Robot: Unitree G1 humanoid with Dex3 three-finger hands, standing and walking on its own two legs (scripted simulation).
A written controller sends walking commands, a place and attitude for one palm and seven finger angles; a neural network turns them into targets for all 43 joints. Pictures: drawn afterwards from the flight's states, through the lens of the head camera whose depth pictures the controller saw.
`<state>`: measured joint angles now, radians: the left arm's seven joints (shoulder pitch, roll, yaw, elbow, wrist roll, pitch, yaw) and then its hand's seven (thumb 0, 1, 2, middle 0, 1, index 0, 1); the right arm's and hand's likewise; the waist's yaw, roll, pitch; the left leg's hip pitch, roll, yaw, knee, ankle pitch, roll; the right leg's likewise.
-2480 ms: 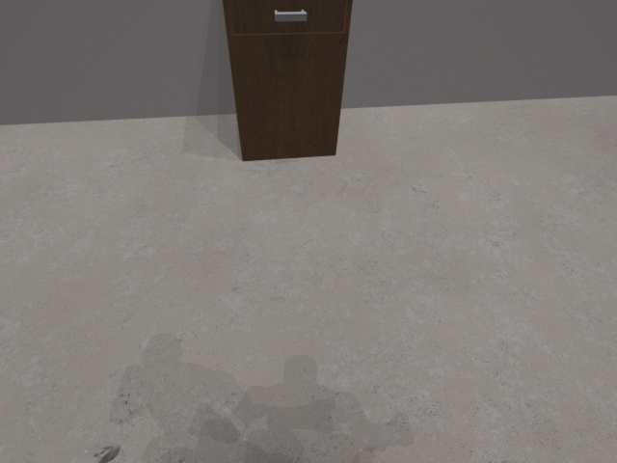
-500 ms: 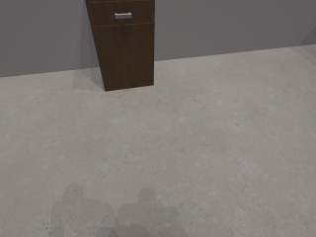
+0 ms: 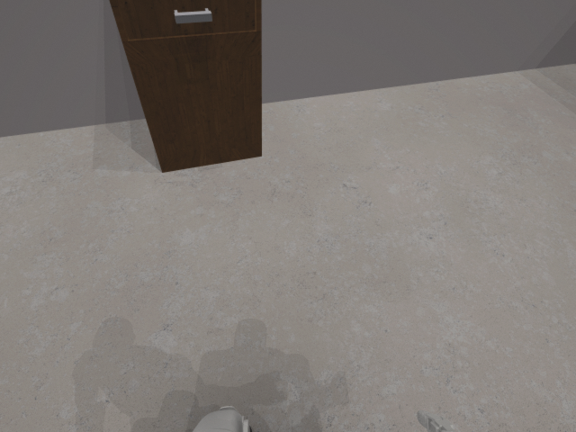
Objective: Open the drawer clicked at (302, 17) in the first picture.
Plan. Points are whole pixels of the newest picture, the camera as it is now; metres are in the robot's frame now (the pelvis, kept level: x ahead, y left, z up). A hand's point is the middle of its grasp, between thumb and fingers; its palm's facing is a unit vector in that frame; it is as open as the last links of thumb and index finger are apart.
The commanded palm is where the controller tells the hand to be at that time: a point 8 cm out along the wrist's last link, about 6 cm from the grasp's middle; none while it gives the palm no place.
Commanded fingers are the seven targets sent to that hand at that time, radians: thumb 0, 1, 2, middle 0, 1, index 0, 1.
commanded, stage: walk to a spot facing it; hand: left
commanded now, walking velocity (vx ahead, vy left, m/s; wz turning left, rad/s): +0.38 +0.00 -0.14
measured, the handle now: (192, 14) +1.33 +0.43 -0.03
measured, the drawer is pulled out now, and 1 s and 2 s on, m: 0.00 0.00 0.00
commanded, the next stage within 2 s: turn to face it in 1.18 s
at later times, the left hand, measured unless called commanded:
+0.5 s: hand (217, 323) +0.31 +0.15 -0.14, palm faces -0.06 -0.98 -0.20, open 7.4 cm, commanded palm none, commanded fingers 0.00 0.90 0.90 -0.20 -0.30 -0.20 -0.30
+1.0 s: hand (205, 251) +0.46 +0.21 -0.15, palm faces -0.06 -0.99 -0.15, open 7.4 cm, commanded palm none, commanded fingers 0.00 0.90 0.90 -0.20 -0.30 -0.20 -0.30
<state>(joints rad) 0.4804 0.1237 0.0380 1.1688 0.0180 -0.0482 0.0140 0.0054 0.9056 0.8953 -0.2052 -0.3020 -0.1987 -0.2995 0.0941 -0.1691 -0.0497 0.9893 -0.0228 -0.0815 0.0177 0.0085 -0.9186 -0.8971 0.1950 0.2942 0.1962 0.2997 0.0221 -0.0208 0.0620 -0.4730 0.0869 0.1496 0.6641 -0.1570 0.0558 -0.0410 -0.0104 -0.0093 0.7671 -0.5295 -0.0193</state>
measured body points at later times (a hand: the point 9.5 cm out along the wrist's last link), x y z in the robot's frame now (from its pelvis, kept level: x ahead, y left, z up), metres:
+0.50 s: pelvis +0.21 -0.02 +0.02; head +0.22 -0.03 +0.47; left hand +0.31 +0.20 -0.12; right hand +0.14 -0.24 -0.14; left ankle +0.13 +0.10 -0.65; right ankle +0.23 -0.13 -0.71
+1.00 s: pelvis +0.44 +0.03 +0.03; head +0.45 +0.05 +0.48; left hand +0.47 +0.26 -0.14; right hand +0.45 -0.21 -0.11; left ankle +0.46 +0.11 -0.71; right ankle +0.41 -0.11 -0.61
